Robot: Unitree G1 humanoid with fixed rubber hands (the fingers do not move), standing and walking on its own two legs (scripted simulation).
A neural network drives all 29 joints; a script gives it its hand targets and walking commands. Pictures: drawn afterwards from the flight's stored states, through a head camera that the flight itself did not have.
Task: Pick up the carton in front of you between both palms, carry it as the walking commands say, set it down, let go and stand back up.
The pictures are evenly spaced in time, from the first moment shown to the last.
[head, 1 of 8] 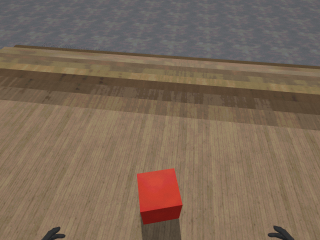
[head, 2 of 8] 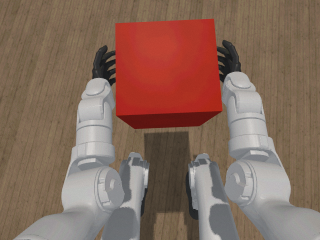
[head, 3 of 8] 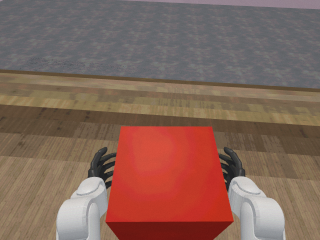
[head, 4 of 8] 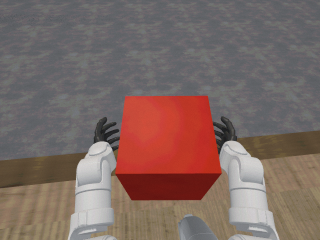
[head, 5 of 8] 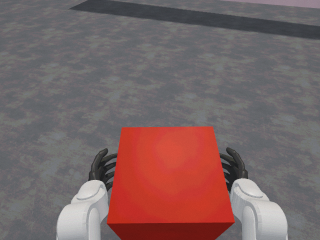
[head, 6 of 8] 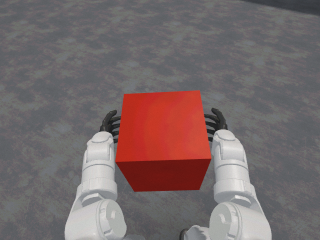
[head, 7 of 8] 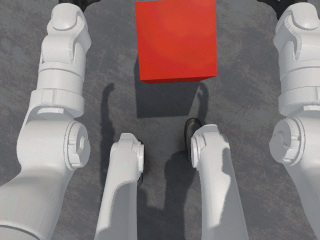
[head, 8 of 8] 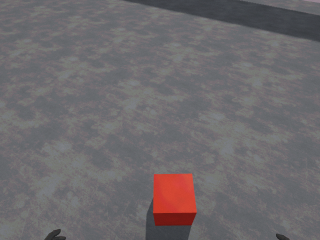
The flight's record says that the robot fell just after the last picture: no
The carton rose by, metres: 0.70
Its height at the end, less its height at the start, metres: -1.19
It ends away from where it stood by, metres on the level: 5.44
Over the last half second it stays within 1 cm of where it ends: yes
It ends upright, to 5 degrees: yes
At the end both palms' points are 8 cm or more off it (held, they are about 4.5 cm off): yes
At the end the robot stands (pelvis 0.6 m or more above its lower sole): yes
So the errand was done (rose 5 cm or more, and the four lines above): yes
